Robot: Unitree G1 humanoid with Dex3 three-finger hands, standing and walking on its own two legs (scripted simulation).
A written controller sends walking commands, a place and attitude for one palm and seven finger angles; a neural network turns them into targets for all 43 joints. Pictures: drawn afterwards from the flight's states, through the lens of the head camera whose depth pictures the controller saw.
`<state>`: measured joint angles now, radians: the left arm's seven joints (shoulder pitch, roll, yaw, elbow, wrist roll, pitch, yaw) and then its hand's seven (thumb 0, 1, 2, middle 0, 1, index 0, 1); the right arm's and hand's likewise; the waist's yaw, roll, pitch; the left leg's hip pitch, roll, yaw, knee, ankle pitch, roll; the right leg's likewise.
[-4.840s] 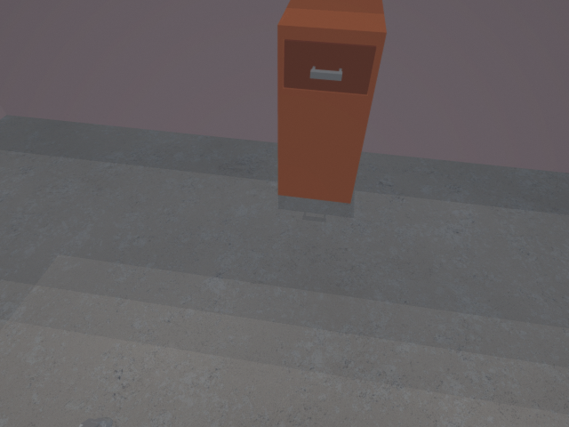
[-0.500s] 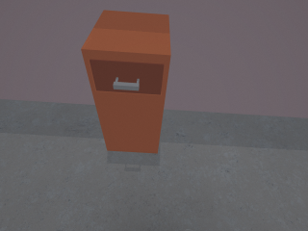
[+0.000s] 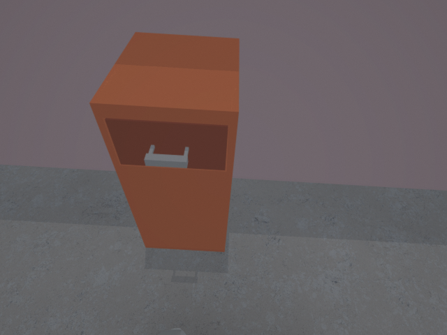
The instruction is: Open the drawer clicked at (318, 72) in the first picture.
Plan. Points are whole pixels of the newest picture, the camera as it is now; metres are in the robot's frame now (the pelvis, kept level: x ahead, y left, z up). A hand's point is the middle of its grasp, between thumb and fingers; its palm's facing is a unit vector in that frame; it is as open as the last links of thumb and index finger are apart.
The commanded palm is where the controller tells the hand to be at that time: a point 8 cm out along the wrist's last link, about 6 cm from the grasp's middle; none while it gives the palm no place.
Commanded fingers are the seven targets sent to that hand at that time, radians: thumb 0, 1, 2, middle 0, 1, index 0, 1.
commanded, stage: come to a stop and stand still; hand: left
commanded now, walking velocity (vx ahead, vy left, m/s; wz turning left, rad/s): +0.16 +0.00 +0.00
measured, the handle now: (168, 155) +0.59 +0.20 -0.08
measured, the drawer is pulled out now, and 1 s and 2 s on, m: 0.00 0.00 0.00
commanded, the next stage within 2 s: look again from close up in 1.02 s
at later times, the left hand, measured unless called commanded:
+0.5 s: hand out of the picture +0.15 +0.19 -0.17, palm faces -0.02 -0.97 -0.24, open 7.4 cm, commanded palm none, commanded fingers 0.00 0.90 0.90 -0.20 -0.30 -0.20 -0.30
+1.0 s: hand out of the picture +0.10 +0.11 -0.17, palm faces +0.02 -0.98 -0.21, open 7.2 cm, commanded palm none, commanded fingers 0.00 0.90 0.90 -0.20 -0.30 -0.20 -0.30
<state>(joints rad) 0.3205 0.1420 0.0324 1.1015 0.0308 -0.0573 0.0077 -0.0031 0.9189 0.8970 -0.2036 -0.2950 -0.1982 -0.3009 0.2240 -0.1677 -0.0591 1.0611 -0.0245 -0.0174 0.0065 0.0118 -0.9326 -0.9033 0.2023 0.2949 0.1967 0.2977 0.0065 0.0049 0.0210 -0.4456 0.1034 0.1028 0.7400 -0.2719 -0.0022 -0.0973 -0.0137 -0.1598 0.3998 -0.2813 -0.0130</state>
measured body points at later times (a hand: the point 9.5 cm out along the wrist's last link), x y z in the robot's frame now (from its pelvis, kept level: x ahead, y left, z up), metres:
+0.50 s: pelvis +0.07 +0.00 +0.00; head +0.11 +0.00 +0.45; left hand +0.15 +0.24 -0.15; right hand +0.10 -0.24 -0.15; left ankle +0.10 +0.11 -0.74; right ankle +0.06 -0.14 -0.70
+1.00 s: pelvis +0.06 -0.07 +0.00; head +0.07 -0.07 +0.45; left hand +0.10 +0.16 -0.16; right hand +0.05 -0.29 -0.16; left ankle +0.03 +0.07 -0.74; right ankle +0.06 -0.14 -0.74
